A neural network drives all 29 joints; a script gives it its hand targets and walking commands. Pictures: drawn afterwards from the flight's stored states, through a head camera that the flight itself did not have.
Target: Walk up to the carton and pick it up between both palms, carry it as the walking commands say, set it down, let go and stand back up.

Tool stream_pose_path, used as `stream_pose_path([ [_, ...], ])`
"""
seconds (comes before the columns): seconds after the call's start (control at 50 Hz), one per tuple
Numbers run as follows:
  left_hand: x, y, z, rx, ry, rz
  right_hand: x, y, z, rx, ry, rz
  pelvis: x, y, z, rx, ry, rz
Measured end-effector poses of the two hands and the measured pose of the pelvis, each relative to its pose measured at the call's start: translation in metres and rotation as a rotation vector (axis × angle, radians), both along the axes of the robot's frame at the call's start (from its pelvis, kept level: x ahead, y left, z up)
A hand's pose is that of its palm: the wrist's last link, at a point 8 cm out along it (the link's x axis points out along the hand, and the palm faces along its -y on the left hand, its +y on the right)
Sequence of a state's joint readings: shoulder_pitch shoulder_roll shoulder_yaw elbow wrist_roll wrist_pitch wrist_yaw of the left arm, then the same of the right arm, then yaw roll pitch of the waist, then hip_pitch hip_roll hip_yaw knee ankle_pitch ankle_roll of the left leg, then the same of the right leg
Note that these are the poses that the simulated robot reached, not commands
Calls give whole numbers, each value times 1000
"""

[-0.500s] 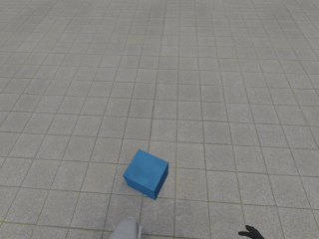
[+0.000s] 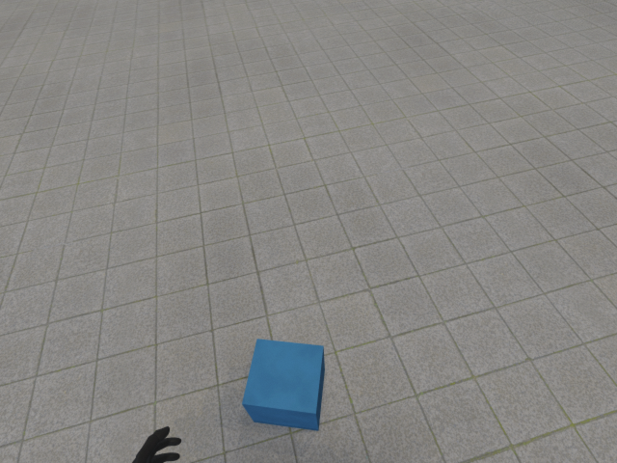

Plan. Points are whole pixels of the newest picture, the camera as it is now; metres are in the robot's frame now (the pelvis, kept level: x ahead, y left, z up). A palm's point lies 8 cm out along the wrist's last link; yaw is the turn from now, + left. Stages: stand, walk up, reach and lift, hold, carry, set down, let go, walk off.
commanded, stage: walk up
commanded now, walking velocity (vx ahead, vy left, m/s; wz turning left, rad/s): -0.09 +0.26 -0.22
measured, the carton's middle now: (287, 385) +0.43 +0.10 -0.66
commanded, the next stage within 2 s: none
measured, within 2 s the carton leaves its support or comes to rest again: neither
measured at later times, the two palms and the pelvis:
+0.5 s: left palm out of the picture +0.01 +0.39 -0.13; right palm out of the picture +0.00 -0.09 -0.10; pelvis -0.03 +0.13 +0.02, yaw -4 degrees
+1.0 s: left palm out of the picture -0.01 +0.34 -0.13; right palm out of the picture -0.08 -0.10 -0.12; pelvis -0.04 +0.12 +0.02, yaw -5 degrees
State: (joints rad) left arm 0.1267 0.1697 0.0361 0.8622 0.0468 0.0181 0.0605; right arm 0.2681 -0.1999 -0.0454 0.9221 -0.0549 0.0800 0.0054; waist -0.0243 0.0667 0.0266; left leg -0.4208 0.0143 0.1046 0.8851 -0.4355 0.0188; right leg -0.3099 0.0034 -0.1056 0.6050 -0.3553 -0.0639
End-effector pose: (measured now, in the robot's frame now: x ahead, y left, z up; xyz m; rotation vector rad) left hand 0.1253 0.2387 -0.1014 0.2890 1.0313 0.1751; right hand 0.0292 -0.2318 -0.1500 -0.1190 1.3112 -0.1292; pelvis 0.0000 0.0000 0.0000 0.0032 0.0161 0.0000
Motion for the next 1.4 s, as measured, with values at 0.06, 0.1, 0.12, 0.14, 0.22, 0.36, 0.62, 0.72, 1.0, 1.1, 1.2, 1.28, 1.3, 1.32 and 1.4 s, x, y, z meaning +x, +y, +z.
stream_pose_path([
  [0.06, -20, 10, 3, -13, 65, 9, -7, 10, 10, 1, -2, -37, -4, 15, 10, 10, -11, -16],
  [0.1, -35, 21, 3, -20, 111, 13, -11, 16, 17, -1, -7, -55, -7, 26, 15, 21, -9, -28],
  [0.12, -42, 28, 3, -20, 132, 13, -13, 19, 21, -7, -8, -64, -9, 32, 17, 27, -8, -36],
  [0.14, -49, 36, 2, -19, 152, 13, -16, 22, 24, -15, -9, -68, -11, 38, 19, 33, -6, -42],
  [0.22, -72, 73, -4, -28, 201, 26, -25, 43, 33, -53, 1, -64, -16, 67, 19, 33, -2, -57],
  [0.36, -92, 138, -37, -76, 242, 56, -38, 99, 39, -127, -38, -60, -25, 116, 5, -27, -10, -56],
  [0.62, -122, 140, -22, -104, 268, 60, -22, 147, 38, -39, -140, -52, -37, 134, 17, -19, -8, -79],
  [0.72, -131, 123, -15, -93, 263, 38, -39, 141, 24, 6, -98, -84, -43, 129, 17, -9, -29, -80],
  [1.0, -139, 100, -25, -148, 303, 51, -105, 132, 26, -36, 94, -129, -39, 125, 20, -9, -42, -83],
  [1.1, -136, 106, -26, -132, 314, 42, -111, 140, 25, -30, 117, -143, -38, 125, 19, -9, -43, -93],
  [1.2, -133, 112, -27, -118, 317, 38, -105, 147, 22, -21, 107, -144, -38, 127, 17, -11, -47, -96],
  [1.28, -134, 113, -26, -114, 326, 43, -97, 152, 20, -8, 93, -131, -38, 129, 18, -10, -46, -95],
  [1.3, -135, 114, -26, -113, 328, 43, -95, 153, 20, -7, 87, -129, -38, 130, 18, -10, -45, -96],
  [1.32, -136, 114, -26, -112, 330, 43, -92, 153, 20, -6, 82, -127, -38, 130, 18, -9, -45, -97],
  [1.4, -139, 117, -27, -108, 342, 38, -85, 151, 18, -14, 62, -130, -38, 131, 16, -9, -44, -105],
])
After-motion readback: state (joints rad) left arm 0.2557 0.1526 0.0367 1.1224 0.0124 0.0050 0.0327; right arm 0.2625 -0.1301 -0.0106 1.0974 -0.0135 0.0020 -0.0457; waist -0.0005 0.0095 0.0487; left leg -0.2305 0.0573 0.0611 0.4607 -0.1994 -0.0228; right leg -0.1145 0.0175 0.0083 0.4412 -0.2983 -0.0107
